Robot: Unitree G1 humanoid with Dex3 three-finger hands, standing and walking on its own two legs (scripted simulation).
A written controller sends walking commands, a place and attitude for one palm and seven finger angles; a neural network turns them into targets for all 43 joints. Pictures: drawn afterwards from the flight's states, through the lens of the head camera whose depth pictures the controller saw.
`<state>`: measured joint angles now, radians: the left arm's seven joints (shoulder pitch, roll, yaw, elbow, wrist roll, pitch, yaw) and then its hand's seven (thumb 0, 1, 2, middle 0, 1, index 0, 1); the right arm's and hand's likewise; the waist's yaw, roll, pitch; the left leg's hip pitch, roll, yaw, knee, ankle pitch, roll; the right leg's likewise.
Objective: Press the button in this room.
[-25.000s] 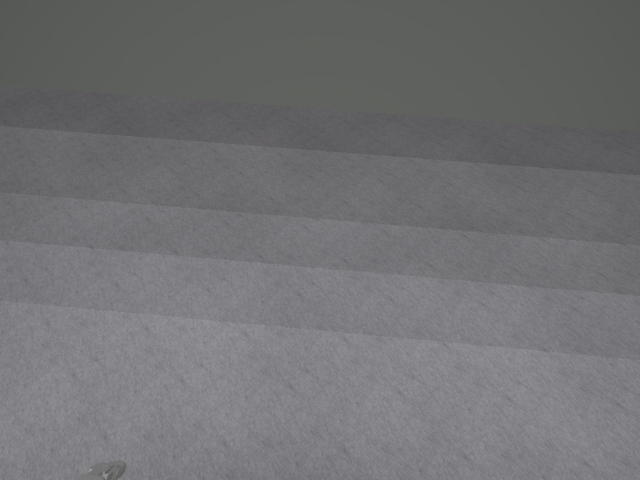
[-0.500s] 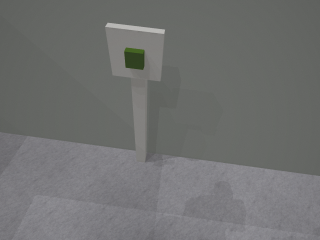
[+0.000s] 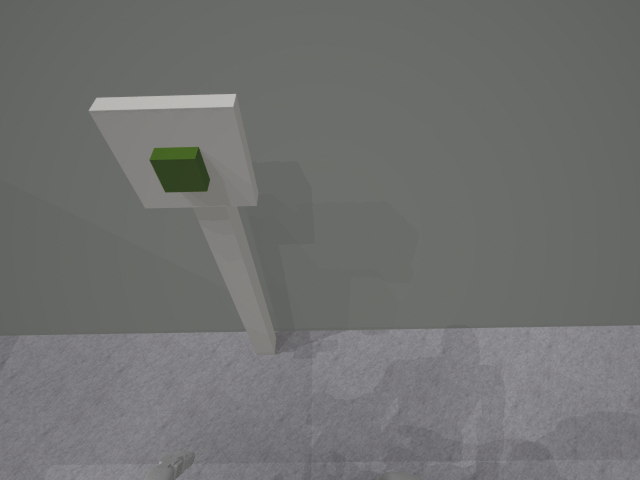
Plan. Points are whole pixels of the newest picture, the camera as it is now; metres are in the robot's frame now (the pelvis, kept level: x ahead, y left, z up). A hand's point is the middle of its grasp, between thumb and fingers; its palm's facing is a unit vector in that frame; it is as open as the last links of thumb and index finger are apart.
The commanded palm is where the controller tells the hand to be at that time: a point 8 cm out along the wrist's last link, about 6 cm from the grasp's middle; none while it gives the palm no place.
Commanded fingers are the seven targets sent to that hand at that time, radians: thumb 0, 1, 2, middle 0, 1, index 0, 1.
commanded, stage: come to a stop and stand still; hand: left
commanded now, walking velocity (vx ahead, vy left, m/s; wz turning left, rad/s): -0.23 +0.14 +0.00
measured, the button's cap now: (182, 168) +0.52 +0.21 +0.09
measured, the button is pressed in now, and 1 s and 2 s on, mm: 0 0 0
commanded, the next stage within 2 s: look again from close up in 1.12 s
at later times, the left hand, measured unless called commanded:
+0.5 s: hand out of the picture -0.02 +0.24 -0.17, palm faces +0.04 -0.98 -0.18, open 7.4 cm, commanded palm none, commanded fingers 0.00 0.90 0.90 -0.20 -0.30 -0.20 -0.30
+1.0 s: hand out of the picture -0.01 +0.16 -0.16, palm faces +0.00 -0.98 -0.21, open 7.3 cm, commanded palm none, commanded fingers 0.00 0.90 0.90 -0.20 -0.30 -0.20 -0.30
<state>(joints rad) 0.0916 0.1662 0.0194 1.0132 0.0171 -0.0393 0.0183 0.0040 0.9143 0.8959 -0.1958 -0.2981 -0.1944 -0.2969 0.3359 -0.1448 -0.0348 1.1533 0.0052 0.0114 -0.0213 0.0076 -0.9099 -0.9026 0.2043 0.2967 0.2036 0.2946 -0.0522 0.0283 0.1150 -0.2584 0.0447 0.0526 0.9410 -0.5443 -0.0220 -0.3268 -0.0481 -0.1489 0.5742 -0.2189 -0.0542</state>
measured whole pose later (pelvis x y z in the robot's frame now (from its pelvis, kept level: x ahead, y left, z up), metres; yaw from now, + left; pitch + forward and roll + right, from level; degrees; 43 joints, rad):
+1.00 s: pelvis -0.02 -0.02 +0.01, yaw +0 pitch -2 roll +0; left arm 0.25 0.15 0.01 1.13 0.01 0.00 0.03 0.02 0.94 0.90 -0.20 -0.30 -0.20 -0.30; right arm 0.32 -0.13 -0.02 1.18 -0.01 0.01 -0.02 0.01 -0.91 -0.90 0.20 0.30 0.20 0.29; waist -0.03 0.02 0.04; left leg -0.21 0.10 0.04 0.42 -0.18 -0.07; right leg -0.12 0.01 -0.09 0.43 -0.29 -0.04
